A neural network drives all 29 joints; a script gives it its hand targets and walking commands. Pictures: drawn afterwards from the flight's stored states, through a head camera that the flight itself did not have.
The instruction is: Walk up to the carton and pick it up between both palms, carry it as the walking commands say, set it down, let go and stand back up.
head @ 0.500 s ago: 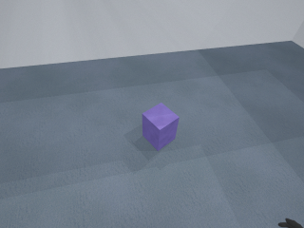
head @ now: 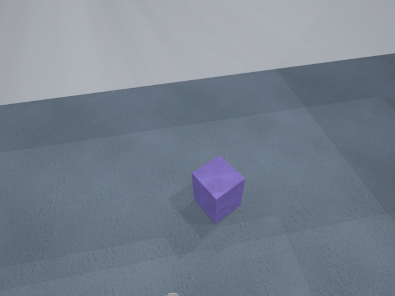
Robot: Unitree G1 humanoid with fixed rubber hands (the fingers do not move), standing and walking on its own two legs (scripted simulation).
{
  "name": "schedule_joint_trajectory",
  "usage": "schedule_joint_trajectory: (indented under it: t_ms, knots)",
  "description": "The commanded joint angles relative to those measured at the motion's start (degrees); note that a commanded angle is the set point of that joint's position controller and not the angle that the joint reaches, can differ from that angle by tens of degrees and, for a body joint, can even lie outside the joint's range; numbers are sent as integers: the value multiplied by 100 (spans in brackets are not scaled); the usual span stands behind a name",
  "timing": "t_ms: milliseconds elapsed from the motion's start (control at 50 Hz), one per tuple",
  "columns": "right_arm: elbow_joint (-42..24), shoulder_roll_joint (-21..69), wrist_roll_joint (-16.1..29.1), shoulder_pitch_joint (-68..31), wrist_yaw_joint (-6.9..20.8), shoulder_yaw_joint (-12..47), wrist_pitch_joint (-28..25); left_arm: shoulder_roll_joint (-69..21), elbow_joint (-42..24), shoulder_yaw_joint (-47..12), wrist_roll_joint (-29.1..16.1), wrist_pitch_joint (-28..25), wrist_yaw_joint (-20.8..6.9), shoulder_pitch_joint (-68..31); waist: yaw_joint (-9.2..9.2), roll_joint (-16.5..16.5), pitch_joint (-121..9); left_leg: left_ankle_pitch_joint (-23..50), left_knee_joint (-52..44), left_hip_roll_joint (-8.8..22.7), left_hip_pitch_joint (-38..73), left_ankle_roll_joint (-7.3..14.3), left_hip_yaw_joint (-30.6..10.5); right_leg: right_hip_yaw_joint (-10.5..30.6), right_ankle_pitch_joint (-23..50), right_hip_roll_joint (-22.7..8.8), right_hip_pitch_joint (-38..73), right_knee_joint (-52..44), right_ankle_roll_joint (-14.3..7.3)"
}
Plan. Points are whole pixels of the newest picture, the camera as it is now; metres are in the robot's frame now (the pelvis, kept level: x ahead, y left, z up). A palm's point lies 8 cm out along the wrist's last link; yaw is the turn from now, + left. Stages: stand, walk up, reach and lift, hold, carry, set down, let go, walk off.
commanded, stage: walk up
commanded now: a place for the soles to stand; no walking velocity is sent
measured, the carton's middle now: (217, 190) +0.76 -0.01 -0.63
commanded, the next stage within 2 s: none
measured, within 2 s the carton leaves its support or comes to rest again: neither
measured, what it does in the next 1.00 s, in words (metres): walks ahead: left foot, then right foot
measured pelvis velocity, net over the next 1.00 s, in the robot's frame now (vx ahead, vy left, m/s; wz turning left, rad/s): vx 0.21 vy -0.01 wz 0.00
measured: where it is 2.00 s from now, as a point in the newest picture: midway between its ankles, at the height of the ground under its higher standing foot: (258, 276)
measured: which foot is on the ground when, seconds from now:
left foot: up 0.00-0.02, down 0.04-0.36, up 0.38-0.60, down 0.62-1.00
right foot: down 0.00-0.06, up 0.08-0.34, down 0.36-1.00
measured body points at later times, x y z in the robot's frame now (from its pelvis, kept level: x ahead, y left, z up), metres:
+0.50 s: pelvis +0.15 -0.03 -0.01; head +0.18 -0.04 +0.44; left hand +0.27 +0.32 -0.08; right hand +0.23 -0.37 -0.11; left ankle +0.17 +0.12 -0.69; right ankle +0.21 -0.15 -0.73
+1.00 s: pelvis +0.21 -0.01 +0.01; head +0.22 -0.01 +0.45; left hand +0.31 +0.32 -0.11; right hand +0.36 -0.33 -0.09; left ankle +0.24 +0.12 -0.73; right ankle +0.21 -0.14 -0.73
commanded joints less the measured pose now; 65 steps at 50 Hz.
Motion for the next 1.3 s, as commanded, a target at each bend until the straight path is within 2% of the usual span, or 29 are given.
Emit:
schedule_joint_trajectory:
  t_ms: [0,20,40,60,80,100,160,280,320,340,360,380,400,420,480,540,600,620,640,660,700,740,760,840,1200,1220,1240,1260,1280]
  knots:
    - [-184,-911,-17,344,-10,-334,-113,1086,-437,210,-7,7,-1,-306,-363,-796,-153,449,-807,-359,1522,79,369,871,-783,-912,-1063,-798,-939]
    - [-92,-1067,-33,648,-57,-414,-144,872,-475,128,10,16,9,-225,-540,-304,-297,173,-1030,-407,2254,185,189,729,-951,-735,-1451,-127,-770]
    - [-21,-1404,-80,1142,-138,-527,-188,583,-566,41,0,11,29,-195,-851,731,-568,-1176,-1569,398,3048,553,-1241,345,-862,-340,-2266,1412,-472]
    - [-145,-1977,-96,1412,-172,-651,-216,526,-624,42,-30,41,82,-193,-995,1430,-511,-2575,-2658,1949,3369,1433,-4141,169,-1442,331,-3464,3015,-157]
    - [-281,-1865,58,1066,-197,-634,-206,975,-447,111,-10,84,166,-219,-854,250,-419,-2435,-2663,2134,2820,1753,-4135,1151,-1009,-25,-3281,3456,-104]
    - [-348,-1687,109,756,-221,-550,-180,1072,-347,145,-49,64,160,-145,-648,90,-196,-1926,-2503,1915,2408,1704,-3513,1127,-699,-179,-3172,3333,-66]
    - [-443,-1405,5,427,-238,-467,-163,905,-112,153,23,38,58,240,-460,748,-51,-272,-2225,1295,1554,1348,-1823,743,-492,-403,-2289,2229,59]
    - [-623,-1443,-23,138,-161,-451,-81,619,-85,217,9,28,-58,-71,-327,944,-55,-499,-1962,943,401,1146,-936,84,205,16,-582,587,17]
    - [-635,-1158,-12,92,-169,-333,11,687,83,306,47,-5,36,255,-75,443,-198,-630,-976,626,-233,852,-540,35,378,280,540,64,-73]
    - [-614,-827,-28,264,-210,-218,23,833,145,362,56,-32,111,547,79,-229,-316,-651,-8,354,-548,666,-277,566,-176,63,1042,-385,-211]
    - [-764,-535,15,214,-232,-131,14,1330,37,445,99,-82,183,761,236,-1614,-363,-1129,1717,-279,-1608,267,185,3200,-1550,-1492,1351,-1475,-823]
    - [-690,-926,28,149,-316,-200,93,1646,-82,446,35,-90,209,604,193,-1258,-360,-1701,2404,-245,-1816,166,-442,4276,-1623,-2219,1039,-1865,-1408]
    - [-556,-1238,62,162,-350,-276,119,1546,-118,428,-34,-73,247,395,93,-681,-194,-1370,2506,-17,-1674,141,-819,3840,-1077,-2072,883,-1620,-1561]
    - [-446,-1191,55,344,-351,-281,110,1406,-125,398,-44,-53,288,190,-39,-654,-110,-1111,2319,166,-1490,108,-759,3188,-473,-1852,643,-1387,-1489]
    - [-145,-991,-6,646,-303,-241,114,1134,-151,233,1,-1,291,-161,-192,-1051,-112,-937,1322,79,-360,24,-275,1712,1651,-1220,-157,-850,-1200]
    - [-84,-700,59,454,-320,-155,175,1021,-120,96,-21,58,291,-417,-267,-1190,-375,-355,517,-153,725,53,93,1188,3041,-1082,-647,-264,-1081]
    - [52,-881,-25,386,-378,-216,137,679,-156,-94,-63,148,322,-592,-463,-648,-520,709,-766,-111,1712,265,-344,947,1386,-798,-1267,527,-527]
    - [10,-1188,-69,169,-400,-241,90,356,-158,-186,-89,179,327,-479,-362,315,-614,839,-1286,881,1750,551,-1789,659,356,-419,-1617,1107,-162]
    - [-63,-1357,10,-238,-368,-219,90,462,59,-167,-165,256,381,-363,-203,656,-574,730,-1600,1488,1100,1166,-2503,323,-1014,59,-1083,1372,-9]
    - [-13,-1337,25,-432,-346,-205,121,607,204,-106,-135,275,408,-391,-198,474,-528,514,-1551,1380,829,1273,-2337,443,-1290,24,-752,1238,-43]
    - [79,-1137,48,-903,-342,-68,205,646,480,-87,-74,217,398,-295,12,300,-292,193,-1263,769,303,715,-1485,512,-321,-63,-127,147,-131]
    - [275,-860,80,-893,-334,38,223,975,573,-80,-7,131,377,-689,-238,-157,-249,403,-808,213,618,232,-858,1340,414,-600,-336,-432,-346]
    - [411,-882,81,-867,-336,22,222,940,650,-120,-45,128,361,-833,-307,-59,-373,616,-762,151,1010,201,-728,1291,796,-638,-403,-406,-346]
    - [729,-791,109,-1175,-337,53,237,673,1009,-253,-114,151,369,-1068,-232,-25,-590,1258,-1073,388,1508,321,-879,868,1173,-398,-152,-479,-160]
    - [1730,-634,72,-1920,-308,189,287,460,1933,-355,-66,251,311,-1893,-235,-100,-498,1181,-2430,436,2004,36,-682,778,1194,-504,730,-1845,35]
    - [1551,-1595,75,-279,-512,-254,171,1165,920,264,319,491,30,-2143,-658,-685,-458,-514,-2512,765,2061,613,-1850,124,-765,-6,104,-231,-85]
    - [1585,-1949,38,165,-634,-422,80,920,626,208,323,633,-92,-2331,-824,-90,-366,-1165,-2884,1419,2976,999,-3126,457,-1181,140,-1467,1039,-29]
    - [1345,-1986,27,159,-730,-538,0,683,332,203,348,745,-174,-2327,-727,40,-217,-1548,-2955,1770,3118,1324,-3702,1103,-914,-92,-2442,1943,31]
    - [1105,-1872,33,-84,-807,-558,-53,659,185,227,334,805,-245,-2165,-511,48,-86,-1350,-2846,1746,2859,1329,-3392,1298,-626,-266,-2644,2264,58]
